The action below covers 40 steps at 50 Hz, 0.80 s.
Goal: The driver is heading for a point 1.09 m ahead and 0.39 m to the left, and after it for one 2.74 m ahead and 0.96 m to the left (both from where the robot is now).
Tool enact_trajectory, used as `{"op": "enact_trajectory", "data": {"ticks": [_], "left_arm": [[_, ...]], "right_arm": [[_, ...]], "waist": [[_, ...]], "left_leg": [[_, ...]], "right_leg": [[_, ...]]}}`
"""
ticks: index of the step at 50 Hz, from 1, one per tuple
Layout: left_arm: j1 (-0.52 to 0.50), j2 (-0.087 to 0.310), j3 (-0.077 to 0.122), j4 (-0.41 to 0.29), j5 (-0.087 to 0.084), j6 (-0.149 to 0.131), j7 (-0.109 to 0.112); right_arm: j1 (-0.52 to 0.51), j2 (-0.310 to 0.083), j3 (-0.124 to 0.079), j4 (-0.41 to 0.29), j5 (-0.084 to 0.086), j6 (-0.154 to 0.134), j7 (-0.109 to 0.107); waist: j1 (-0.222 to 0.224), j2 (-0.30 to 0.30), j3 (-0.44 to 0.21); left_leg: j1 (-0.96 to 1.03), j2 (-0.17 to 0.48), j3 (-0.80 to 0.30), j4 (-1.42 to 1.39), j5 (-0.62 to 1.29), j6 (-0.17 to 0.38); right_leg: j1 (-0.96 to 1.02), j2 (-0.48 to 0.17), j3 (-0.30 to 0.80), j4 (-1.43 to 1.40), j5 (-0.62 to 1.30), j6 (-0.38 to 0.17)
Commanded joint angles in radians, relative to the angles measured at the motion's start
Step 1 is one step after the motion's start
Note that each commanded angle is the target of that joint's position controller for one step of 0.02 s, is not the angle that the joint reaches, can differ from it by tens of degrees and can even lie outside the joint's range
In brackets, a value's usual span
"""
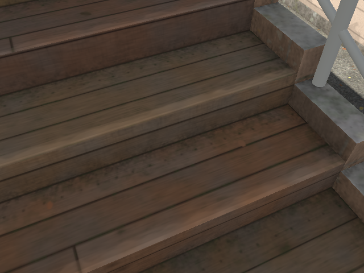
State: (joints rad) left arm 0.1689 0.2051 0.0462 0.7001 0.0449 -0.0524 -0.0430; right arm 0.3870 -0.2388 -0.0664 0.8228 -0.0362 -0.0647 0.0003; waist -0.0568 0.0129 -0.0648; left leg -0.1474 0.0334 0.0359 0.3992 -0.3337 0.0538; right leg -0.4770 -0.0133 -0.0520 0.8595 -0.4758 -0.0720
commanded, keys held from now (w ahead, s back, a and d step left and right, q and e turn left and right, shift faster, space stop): w+q+shift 0.70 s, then w+shift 0.30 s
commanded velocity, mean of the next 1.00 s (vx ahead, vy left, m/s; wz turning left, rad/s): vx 0.92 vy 0.00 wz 0.70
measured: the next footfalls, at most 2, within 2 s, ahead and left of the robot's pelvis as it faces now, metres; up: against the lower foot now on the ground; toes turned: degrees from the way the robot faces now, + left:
right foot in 0.06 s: +0.07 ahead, -0.12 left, +0.00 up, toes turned -1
left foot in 0.46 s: +0.32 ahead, +0.06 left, +0.15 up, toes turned +23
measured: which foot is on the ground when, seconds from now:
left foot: down 0.00-0.06, up 0.08-0.44, down 0.46-0.82, up 0.84-1.00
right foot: up 0.00-0.04, down 0.06-0.44, up 0.46-0.82, down 0.84-1.00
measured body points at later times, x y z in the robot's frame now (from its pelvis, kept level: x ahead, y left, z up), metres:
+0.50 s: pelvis +0.25 +0.02 +0.03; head +0.26 +0.01 +0.48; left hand +0.16 +0.26 -0.09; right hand +0.54 -0.10 -0.04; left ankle +0.28 +0.05 -0.59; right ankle +0.10 -0.14 -0.59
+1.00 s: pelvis +0.63 +0.19 +0.26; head +0.63 +0.20 +0.71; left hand +0.46 +0.40 +0.12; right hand +0.95 +0.17 +0.21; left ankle +0.52 +0.25 -0.17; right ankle +0.68 +0.10 -0.44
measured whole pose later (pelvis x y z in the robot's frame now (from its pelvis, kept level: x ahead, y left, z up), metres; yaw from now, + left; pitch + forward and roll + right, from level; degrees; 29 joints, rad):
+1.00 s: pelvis +0.63 +0.19 +0.26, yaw +44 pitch +3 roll -4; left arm 0.39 0.23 0.09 0.93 0.03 -0.11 0.01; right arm 0.10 -0.19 -0.06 0.60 -0.04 -0.09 0.01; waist 0.00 0.06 -0.07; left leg -0.91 -0.13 -0.15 2.11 -0.26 0.18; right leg -0.37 0.03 -0.16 0.76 -0.45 -0.03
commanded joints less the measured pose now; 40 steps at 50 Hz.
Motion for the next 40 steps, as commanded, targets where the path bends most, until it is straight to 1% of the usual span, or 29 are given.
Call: {"op": "enact_trajectory", "data": {"ticks": [1, 2, 3, 4, 5, 7, 10, 12, 14, 15, 17, 18, 19, 20, 21, 22, 23, 24, 25, 26, 28, 31, 33, 34, 35, 37, 38, 39, 40], "left_arm": [[0.196, 0.019, 0.022, -0.022, -0.027, -0.027, 0.012], [0.332, 0.061, 0.047, 0.018, -0.02, -0.022, 0.036], [0.476, 0.151, 0.073, 0.04, 0.004, -0.022, 0.056], [0.469, 0.247, 0.077, 0.013, 0.024, -0.023, 0.065], [0.337, 0.215, 0.07, -0.045, 0.036, -0.002, 0.072], [0.212, 0.096, 0.028, -0.015, 0.015, -0.028, 0.05], [0.308, -0.006, -0.015, 0.147, 0.015, -0.065, 0.027], [0.294, 0.012, -0.02, 0.204, 0.014, -0.079, 0.014], [0.239, -0.003, -0.031, 0.231, -0.001, -0.081, 0.007], [0.26, -0.006, -0.037, 0.254, -0.013, -0.084, 0.023], [0.25, 0.083, -0.028, 0.233, -0.043, -0.089, 0.061], [0.245, 0.123, -0.023, 0.216, -0.065, -0.087, 0.079], [0.275, 0.204, -0.004, 0.2, -0.088, -0.087, 0.101], [0.282, 0.307, 0.031, 0.176, -0.072, -0.085, 0.114], [0.228, 0.319, 0.05, 0.133, -0.057, -0.074, 0.109], [0.195, 0.339, 0.069, 0.07, -0.056, -0.061, 0.081], [0.147, 0.279, 0.071, 0.027, -0.051, -0.053, 0.048], [0.007, 0.054, 0.018, -0.062, -0.031, -0.076, -0.009], [-0.063, 0.032, 0.006, -0.193, 0.032, -0.095, -0.021], [-0.065, 0.009, -0.009, -0.229, 0.05, -0.101, -0.016], [-0.069, -0.089, -0.07, -0.269, 0.057, -0.082, 0.023], [-0.129, -0.098, -0.098, -0.292, 0.043, -0.025, 0.056], [-0.314, -0.129, -0.117, -0.379, 0.04, -0.018, 0.079], [-0.396, -0.152, -0.136, -0.436, 0.055, -0.022, 0.083], [-0.447, -0.143, -0.139, -0.458, 0.045, -0.025, 0.079], [-0.338, -0.077, -0.125, -0.431, 0.022, -0.02, 0.06], [-0.173, -0.077, -0.108, -0.348, -0.001, -0.012, 0.07], [0.013, 0.009, -0.058, -0.308, -0.02, -0.006, 0.082], [0.22, 0.077, -0.011, -0.252, -0.034, 0.003, 0.087]], "right_arm": [[-0.19, -0.14, -0.041, -0.091, 0.021, -0.009, -0.009], [-0.198, -0.128, -0.044, -0.095, 0.027, -0.015, 0.001], [-0.291, -0.078, -0.033, -0.134, 0.032, -0.028, 0.013], [-0.32, 0.083, 0.011, -0.187, 0.042, -0.034, 0.004], [-0.285, 0.036, 0.001, -0.225, 0.046, -0.02, -0.003], [-0.388, 0.044, 0.009, -0.273, 0.007, 0.001, -0.019], [-0.361, 0.152, 0.055, -0.294, 0.011, 0.024, -0.008], [-0.407, 0.173, 0.073, -0.337, 0.024, 0.052, -0.02], [-0.52, 0.137, 0.084, -0.386, 0.035, 0.073, -0.015], [-0.574, 0.125, 0.09, -0.415, 0.042, 0.085, -0.012], [-0.54, 0.069, 0.08, -0.408, 0.039, 0.103, -0.011], [-0.47, 0.049, 0.075, -0.369, 0.026, 0.101, -0.007], [-0.41, 0.025, 0.067, -0.333, 0.041, 0.108, -0.01], [-0.304, 0.026, 0.06, -0.333, 0.049, 0.114, -0.018], [-0.136, -0.033, 0.036, -0.303, 0.027, 0.122, -0.023], [-0.048, -0.112, 0.002, -0.275, 0.027, 0.1, -0.019], [-0.049, -0.155, -0.029, -0.267, 0.04, 0.078, -0.006], [-0.17, -0.203, -0.051, -0.243, 0.057, 0.071, 0.0], [-0.282, -0.201, -0.052, -0.28, 0.047, 0.078, -0.004], [-0.245, -0.178, -0.043, -0.239, 0.041, 0.063, -0.009], [-0.087, -0.12, -0.031, -0.104, 0.009, 0.018, -0.012], [-0.058, -0.058, 0.009, -0.05, 0.015, -0.029, 0.004], [0.047, -0.079, 0.011, 0.023, 0.001, -0.056, 0.018], [0.081, -0.103, 0.004, 0.046, 0.011, -0.059, 0.014], [0.098, -0.122, -0.002, 0.059, 0.014, -0.052, -0.001], [-0.018, -0.13, -0.007, -0.022, 0.049, -0.027, -0.032], [-0.008, -0.151, -0.014, -0.016, 0.083, -0.037, -0.036], [-0.069, -0.265, -0.057, -0.058, 0.069, -0.065, -0.025], [-0.135, -0.324, -0.087, -0.068, 0.072, -0.088, -0.017]], "waist": [[0.199, 0.048, 0.069], [0.264, -0.005, 0.005], [0.342, -0.096, -0.064], [0.296, -0.289, -0.077], [0.248, -0.259, -0.134], [0.149, -0.091, 0.087], [0.05, -0.067, 0.156], [-0.008, -0.053, 0.198], [-0.044, -0.013, 0.28], [-0.035, -0.051, 0.276], [-0.038, -0.062, 0.217], [-0.068, -0.045, 0.101], [-0.086, -0.083, -0.052], [-0.13, -0.201, -0.118], [-0.194, -0.241, -0.219], [-0.186, -0.228, -0.28], [-0.18, -0.118, -0.258], [-0.111, 0.241, -0.12], [-0.047, 0.164, -0.121], [-0.008, 0.028, -0.057], [0.068, -0.106, 0.118], [0.11, -0.089, 0.251], [0.055, -0.002, 0.245], [0.055, -0.015, 0.234], [0.044, -0.035, 0.221], [0.085, -0.123, 0.094], [0.143, -0.044, -0.139], [0.23, 0.052, -0.261], [0.372, 0.116, -0.395]], "left_leg": [[-0.272, 0.096, -0.171, -0.025, 0.149, 0.201], [-0.346, 0.072, -0.148, 0.184, 0.403, 0.182], [-0.541, -0.014, -0.09, 0.535, 0.321, 0.128], [-0.806, -0.107, -0.058, 0.912, -0.082, 0.079], [-0.892, -0.045, -0.136, 1.245, 0.01, 0.057], [-1.104, -0.009, -0.093, 1.692, 0.051, 0.038], [-1.285, -0.032, -0.145, 2.018, -0.012, 0.094], [-1.331, -0.053, -0.148, 2.009, -0.03, 0.121], [-1.135, -0.065, -0.026, 1.669, 0.042, 0.116], [-1.019, -0.057, 0.018, 1.53, 0.075, 0.112], [-0.775, -0.056, 0.19, 1.282, 0.004, 0.11], [-0.604, -0.092, 0.259, 1.178, -0.022, 0.131], [-0.453, -0.15, 0.284, 1.096, -0.042, 0.136], [-0.45, -0.137, 0.256, 0.994, -0.18, 0.151], [-0.366, -0.169, 0.222, 0.942, -0.329, 0.175], [-0.213, -0.218, 0.112, 0.772, -0.465, 0.195], [-0.047, -0.209, -0.094, 0.495, -0.393, 0.233], [0.041, -0.094, -0.602, 0.14, -0.398, 0.322], [0.013, 0.022, -0.984, -0.053, -0.399, 0.376], [-0.047, 0.08, -1.007, -0.127, -0.417, 0.345], [-0.191, 0.032, -0.789, -0.09, -0.195, 0.281], [-0.347, -0.032, -0.529, -0.071, -0.016, 0.184], [-0.317, -0.025, -0.527, -0.114, 0.088, 0.21], [-0.322, -0.046, -0.501, -0.143, 0.08, 0.195], [-0.324, -0.046, -0.468, -0.219, 0.154, 0.204], [-0.506, -0.062, -0.342, -0.368, 0.712, 0.2], [-0.519, -0.044, -0.296, -0.23, 1.379, 0.201], [-0.352, 0.006, -0.325, 0.016, 1.746, 0.176], [-0.206, 0.064, -0.374, 0.268, 1.936, 0.146]], "right_leg": [[0.392, 0.076, -0.078, -0.367, 0.15, 0.029], [0.599, 0.084, -0.088, -0.417, 0.27, 0.035], [0.797, -0.06, 0.061, -0.47, 0.166, 0.028], [0.809, -0.345, 0.471, -0.608, -0.005, 0.015], [0.694, -0.457, 0.712, -0.713, -0.338, -0.061], [0.502, -0.419, 0.488, -0.671, -0.231, -0.074], [0.38, -0.362, 0.236, -0.653, -0.082, -0.006], [0.312, -0.332, 0.114, -0.689, -0.066, 0.039], [0.039, -0.218, -0.084, -0.81, 0.036, 0.115], [-0.019, -0.191, -0.142, -0.877, 0.17, 0.098], [0.018, -0.18, -0.239, -0.94, 0.737, 0.048], [0.125, -0.153, -0.308, -0.815, 1.304, 0.051], [0.246, -0.171, -0.3, -0.678, 1.827, 0.023], [0.433, -0.258, -0.276, -0.507, 2.106, 0.011], [0.556, -0.318, -0.236, -0.259, 2.295, 0.007], [0.511, -0.312, -0.188, 0.021, 2.177, -0.036], [0.304, -0.23, -0.136, 0.39, 1.504, -0.044], [-0.283, 0.025, -0.037, 0.843, 0.356, 0.005], [-0.495, 0.072, 0.161, 1.192, 0.36, 0.02], [-0.569, 0.03, 0.175, 1.311, 0.365, 0.028], [-0.712, 0.003, 0.14, 1.417, 0.249, 0.027], [-0.797, -0.047, 0.081, 1.309, 0.123, 0.029], [-0.921, -0.042, 0.045, 1.432, -0.073, 0.01], [-0.895, -0.064, 0.074, 1.264, -0.134, -0.011], [-0.836, -0.055, 0.032, 1.103, -0.133, -0.009], [-0.128, -0.053, -0.089, 0.505, 0.126, 0.01], [0.275, 0.067, -0.15, 0.551, 0.16, 0.01], [0.38, 0.052, -0.072, 0.472, 0.128, -0.006], [0.46, 0.038, -0.013, 0.327, 0.09, -0.023]]}}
